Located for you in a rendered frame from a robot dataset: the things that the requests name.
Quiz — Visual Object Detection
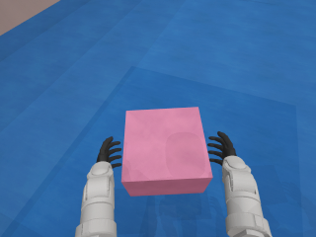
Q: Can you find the robot right hand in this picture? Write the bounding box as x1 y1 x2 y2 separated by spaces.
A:
207 131 237 166

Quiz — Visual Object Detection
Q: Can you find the carton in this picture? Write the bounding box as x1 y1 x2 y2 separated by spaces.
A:
121 107 213 197

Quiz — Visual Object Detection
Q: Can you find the robot left hand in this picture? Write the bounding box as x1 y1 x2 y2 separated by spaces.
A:
96 136 122 169

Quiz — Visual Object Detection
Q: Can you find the robot right forearm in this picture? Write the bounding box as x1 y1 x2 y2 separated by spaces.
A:
222 155 273 237

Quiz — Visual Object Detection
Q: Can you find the robot left forearm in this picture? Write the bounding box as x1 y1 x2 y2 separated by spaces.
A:
75 161 118 237

